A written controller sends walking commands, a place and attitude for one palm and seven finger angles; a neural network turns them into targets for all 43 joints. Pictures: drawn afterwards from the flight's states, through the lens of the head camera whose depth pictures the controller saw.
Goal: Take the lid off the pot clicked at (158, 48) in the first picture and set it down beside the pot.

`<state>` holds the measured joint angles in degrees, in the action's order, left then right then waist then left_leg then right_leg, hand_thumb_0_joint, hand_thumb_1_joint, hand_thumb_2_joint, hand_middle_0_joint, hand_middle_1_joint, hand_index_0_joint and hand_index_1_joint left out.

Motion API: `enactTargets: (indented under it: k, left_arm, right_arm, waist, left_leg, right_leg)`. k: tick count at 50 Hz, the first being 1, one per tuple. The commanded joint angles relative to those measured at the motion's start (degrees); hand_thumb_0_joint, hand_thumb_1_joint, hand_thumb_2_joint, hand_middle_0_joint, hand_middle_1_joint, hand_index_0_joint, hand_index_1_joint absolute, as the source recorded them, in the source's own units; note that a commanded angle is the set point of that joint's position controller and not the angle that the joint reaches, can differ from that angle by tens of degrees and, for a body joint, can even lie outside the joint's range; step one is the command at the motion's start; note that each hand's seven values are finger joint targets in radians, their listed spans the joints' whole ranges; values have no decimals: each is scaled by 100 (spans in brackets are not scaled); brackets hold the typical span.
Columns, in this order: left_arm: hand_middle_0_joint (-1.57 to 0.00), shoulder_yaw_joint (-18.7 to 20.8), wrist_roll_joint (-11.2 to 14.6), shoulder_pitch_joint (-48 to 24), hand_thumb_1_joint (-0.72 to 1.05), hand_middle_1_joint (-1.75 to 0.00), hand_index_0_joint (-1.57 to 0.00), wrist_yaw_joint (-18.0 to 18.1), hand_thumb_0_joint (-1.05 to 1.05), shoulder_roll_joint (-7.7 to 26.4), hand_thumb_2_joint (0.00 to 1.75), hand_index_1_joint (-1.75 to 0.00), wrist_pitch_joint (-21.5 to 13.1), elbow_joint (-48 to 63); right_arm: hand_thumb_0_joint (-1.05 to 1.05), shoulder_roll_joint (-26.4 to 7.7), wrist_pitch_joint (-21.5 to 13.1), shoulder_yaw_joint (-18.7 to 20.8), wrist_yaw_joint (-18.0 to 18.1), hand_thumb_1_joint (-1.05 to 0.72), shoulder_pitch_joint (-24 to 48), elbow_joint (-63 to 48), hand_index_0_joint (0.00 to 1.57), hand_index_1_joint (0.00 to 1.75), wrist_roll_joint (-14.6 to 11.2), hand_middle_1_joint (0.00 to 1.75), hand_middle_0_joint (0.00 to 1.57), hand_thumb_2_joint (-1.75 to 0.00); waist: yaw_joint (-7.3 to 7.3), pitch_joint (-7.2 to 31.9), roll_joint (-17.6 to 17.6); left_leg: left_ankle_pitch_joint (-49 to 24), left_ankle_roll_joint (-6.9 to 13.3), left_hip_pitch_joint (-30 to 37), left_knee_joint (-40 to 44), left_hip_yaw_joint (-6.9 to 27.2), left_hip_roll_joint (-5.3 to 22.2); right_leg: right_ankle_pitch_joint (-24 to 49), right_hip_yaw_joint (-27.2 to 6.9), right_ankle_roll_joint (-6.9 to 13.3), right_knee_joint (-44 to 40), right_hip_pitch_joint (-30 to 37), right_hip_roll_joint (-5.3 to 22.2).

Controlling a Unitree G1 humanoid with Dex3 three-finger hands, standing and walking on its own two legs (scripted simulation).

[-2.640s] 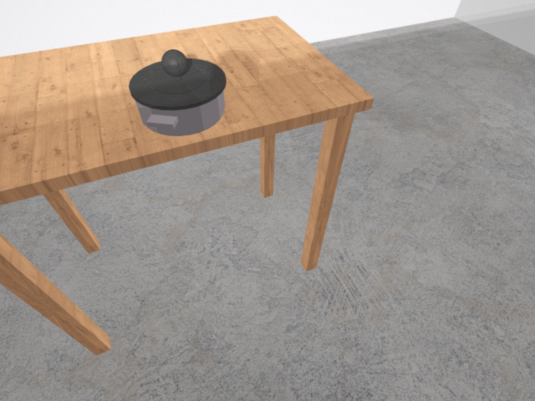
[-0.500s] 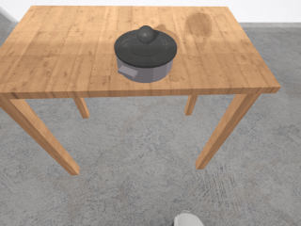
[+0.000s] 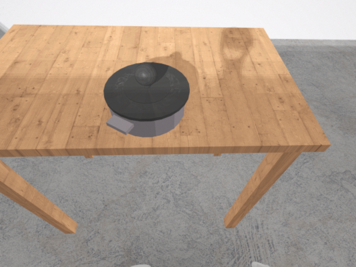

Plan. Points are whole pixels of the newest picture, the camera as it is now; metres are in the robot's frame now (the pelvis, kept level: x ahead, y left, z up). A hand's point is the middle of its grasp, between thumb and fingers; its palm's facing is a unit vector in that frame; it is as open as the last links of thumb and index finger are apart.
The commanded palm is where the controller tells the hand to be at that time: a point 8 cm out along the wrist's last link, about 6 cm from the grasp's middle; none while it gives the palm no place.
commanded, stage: come to a stop and stand still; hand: left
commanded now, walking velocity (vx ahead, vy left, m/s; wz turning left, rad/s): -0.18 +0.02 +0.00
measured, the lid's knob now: (145, 74) +0.46 +0.11 +0.18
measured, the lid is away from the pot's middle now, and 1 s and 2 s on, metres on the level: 0.00 0.00 0.00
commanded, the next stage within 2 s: look again from close up in 0.88 s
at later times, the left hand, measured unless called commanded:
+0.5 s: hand out of the picture -0.03 +0.17 -0.15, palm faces +0.05 -0.96 -0.27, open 7.4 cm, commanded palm none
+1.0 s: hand out of the picture +0.01 +0.20 -0.16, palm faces -0.01 -0.98 -0.22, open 7.4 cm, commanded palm none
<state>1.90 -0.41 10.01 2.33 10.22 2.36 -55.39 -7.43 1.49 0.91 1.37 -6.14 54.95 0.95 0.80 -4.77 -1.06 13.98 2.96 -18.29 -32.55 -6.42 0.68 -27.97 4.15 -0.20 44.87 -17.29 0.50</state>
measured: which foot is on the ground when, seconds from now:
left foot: down 0.00-0.20, up 0.22-0.56, down 0.58-1.00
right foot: up 0.00-0.18, down 0.20-0.60, up 0.62-0.84, down 0.86-1.00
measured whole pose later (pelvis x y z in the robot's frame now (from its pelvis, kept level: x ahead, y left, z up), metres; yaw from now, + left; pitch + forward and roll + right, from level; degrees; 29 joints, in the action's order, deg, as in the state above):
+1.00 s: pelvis -0.04 +0.02 +0.01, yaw -1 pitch +0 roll +0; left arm 0.1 -0.8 12.4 1.8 9.6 -0.1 -60.6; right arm -10.1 0.8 0.4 1.0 -12.1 62.1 0.4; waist -0.7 -1.7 0.5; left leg 14.2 1.3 -10.9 -25.6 -3.1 -0.8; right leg -15.8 1.1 -0.3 26.6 -10.4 1.1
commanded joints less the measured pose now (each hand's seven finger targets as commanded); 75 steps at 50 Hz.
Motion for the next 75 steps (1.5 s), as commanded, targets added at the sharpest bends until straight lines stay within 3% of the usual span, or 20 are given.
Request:
enactTargets:
  k: [1, 5, 8, 10, 11, 16, 23, 26, 28, 29, 30, 32, 40, 45, 48, 49, 50, 53, 59, 75]
  left_arm:
    - [-20, 267, 4, 543, 90, -30, -20, 76, 0, 627, 90, -30, -30, 394]
    - [-20, 230, -4, 658, 90, -30, -20, 17, 0, 509, 90, -30, -39, 468]
    - [-20, 233, -72, 1051, 90, -30, -20, 8, 0, 708, 90, -30, -137, 349]
    - [-20, 345, -151, 902, 90, -30, -20, 24, 0, 1499, 90, -30, -202, 426]
    - [-20, 344, -146, 1028, 90, -30, -20, 21, 0, 1540, 90, -30, -203, 424]
    - [-20, 295, -137, 854, 90, -30, -20, 92, 0, 1249, 90, -30, -257, 374]
    - [-20, 296, -160, 1070, 90, -30, -20, 46, 0, 1425, 90, -30, -210, 258]
    - [-20, 305, -114, 667, 90, -30, -20, 24, 0, 1445, 90, -30, -179, 240]
    - [-20, 232, -46, 661, 90, -30, -20, -11, 0, 1123, 90, -30, -133, 236]
    - [-20, 173, -28, 868, 90, -30, -20, -23, 0, 779, 90, -30, -102, 257]
    - [-20, 109, -45, 747, 90, -30, -20, -10, 0, 664, 90, -30, -92, 246]
    - [-20, 122, -39, 439, 90, -30, -20, 4, 0, 719, 90, -30, -23, 83]
    - [-20, 12, -25, 688, 90, -30, -20, -72, 0, 505, 90, -30, -143, -238]
    - [-20, 31, -19, 441, 90, -30, -20, -46, 0, 869, 90, -30, -283, -299]
    - [-20, -8, -7, 388, 90, -30, -20, -39, 0, 732, 90, -30, -274, -294]
    - [-20, -83, -108, 961, 90, -30, -20, 186, 0, 577, 90, -30, -436, -445]
    - [-20, -71, -56, 638, 90, -30, -20, 157, 0, 858, 90, -30, -492, -179]
    - [-20, -81, -12, 559, 90, -30, -20, 42, 0, 764, 90, -30, -391, -43]
    - [-20, -133, -14, 626, 90, -30, -20, 9, 0, 579, 90, -30, -328, -77]
    - [-20, -108, -4, 789, 90, -30, -20, 32, 0, 590, 90, -30, -354, -315]
  right_arm:
    - [0, -1279, 12, 379, 111, -90, -327, -405, 20, 30, 80, 30, 20, -90]
    - [0, -1309, 42, 432, 49, -90, -136, -491, 20, 30, 74, 30, 20, -90]
    - [0, -1185, 59, 443, -17, -90, -109, -462, 20, 30, -23, 30, 20, -90]
    - [0, -740, 95, 378, -100, -90, -16, -662, 20, 30, -48, 30, 20, -90]
    - [0, -819, 187, 394, -79, -90, 318, -686, 20, 30, -7, 30, 20, -90]
    - [0, -924, 161, 370, -117, -90, 104, -468, 20, 30, -10, 30, 20, -90]
    - [0, -853, 43, 257, -131, -90, 238, -467, 20, 30, -100, 30, 20, -90]
    - [0, -856, -53, 219, -95, -90, -435, -214, 20, 30, -98, 30, 20, -90]
    - [0, -1176, -168, 259, -69, -90, -728, -64, 20, 30, -62, 30, 20, -90]
    - [0, -1601, -169, 321, -51, -90, -673, -105, 20, 30, -10, 30, 20, -90]
    - [0, -1641, -118, 302, -51, -90, -632, -139, 20, 30, 13, 30, 20, -90]
    - [0, -1296, -141, 188, 51, -90, -520, 9, 20, 30, 45, 30, 20, -90]
    - [0, -1035, -195, 139, 65, -90, -520, 231, 20, 30, -14, 30, 20, -90]
    - [0, -715, -166, 70, 9, -90, -650, 415, 20, 30, -32, 30, 20, -90]
    - [0, -743, -199, 46, 7, -90, -790, 593, 20, 30, -28, 30, 20, -90]
    - [0, -1019, -294, 56, -35, -90, -546, 241, 20, 30, -54, 30, 20, -90]
    - [0, -720, -283, 11, -69, -90, -952, 159, 20, 30, -24, 30, 20, -90]
    - [0, -794, -306, -20, -77, -90, -1078, 69, 20, 30, 13, 30, 20, -90]
    - [0, -885, -303, -7, -26, -90, -1179, 14, 20, 30, -17, 30, 20, -90]
    - [0, -744, -364, -4, 48, -90, -1143, 490, 20, 30, -46, 30, 20, -90]
  waist:
    - [-75, 1000, 640]
    - [-60, 1187, 703]
    - [111, 1121, 335]
    - [100, 556, -1346]
    - [309, 537, -903]
    - [129, 512, -840]
    - [291, 635, -1155]
    - [-46, 766, -1185]
    - [-109, 963, -217]
    - [-43, 891, 1036]
    - [-90, 541, 1280]
    - [-85, 292, 1800]
    - [81, 487, 521]
    - [-96, 313, -851]
    - [-95, 227, -488]
    - [54, 121, -144]
    - [-223, 711, 82]
    - [-106, 654, 1098]
    - [-104, 105, 34]
    - [-84, 323, 1]
  left_leg:
    - [-4876, 1094, 1415, 808, 1608, 1885]
    - [-4039, 818, 1389, 755, 1236, 1606]
    - [-2433, 239, 1034, 109, 910, 993]
    - [1315, -431, -639, -978, 287, -139]
    - [1914, -432, -730, -1912, 730, -131]
    - [1176, -553, -1445, -3186, 876, -122]
    - [1219, -545, -549, -1287, 523, -159]
    - [216, -500, 580, 408, 322, -236]
    - [-1060, -322, 1771, 1184, 809, 371]
    - [-1874, 126, 1878, 1175, 1866, 1359]
    - [-1881, 519, 1179, 1504, 2151, 1729]
    - [-1963, 625, 717, 1769, 2069, 1437]
    - [-1708, 390, 872, 1400, 1404, 998]
    - [-442, -260, 810, 999, 804, 262]
    - [-718, -203, 963, 1208, 885, 385]
    - [-987, -304, 610, 182, 670, 524]
    - [-127, -286, 559, 466, 779, 331]
    - [-371, -89, 516, 821, 1031, 485]
    - [-98, -10, 227, 934, 1110, 487]
    - [-1094, -67, 758, 807, 886, 454]
  right_leg:
    - [-680, -692, -97, 1695, -830, 119]
    - [-309, -396, -114, 330, -323, 206]
    - [1685, -260, -161, -2160, 534, 250]
    - [3807, -2459, 793, -2674, 770, 2250]
    - [4092, -2556, 1192, -2682, 513, 2470]
    - [5493, -1548, 1076, -2031, 1432, 1776]
    - [4767, -1547, 1041, -2155, 1361, 1692]
    - [4127, -1222, 640, -1869, 904, 1367]
    - [2497, -766, 193, -1229, 95, 780]
    - [701, -360, -54, -860, -572, 352]
    - [-462, -204, -139, -268, -551, 191]
    - [-358, -551, -109, 508, -461, 269]
    - [1066, -288, -104, -1638, 568, 289]
    - [2192, -1150, 295, -2562, 469, 928]
    - [1971, -927, 209, -2523, 387, 688]
    - [3556, -1091, 117, -2293, 520, 850]
    - [2800, -1179, 325, -2159, 782, 985]
    - [1382, -709, 391, -1755, 485, 493]
    - [1247, -692, 306, -1850, 247, 376]
    - [2376, -793, 254, -1898, 472, 515]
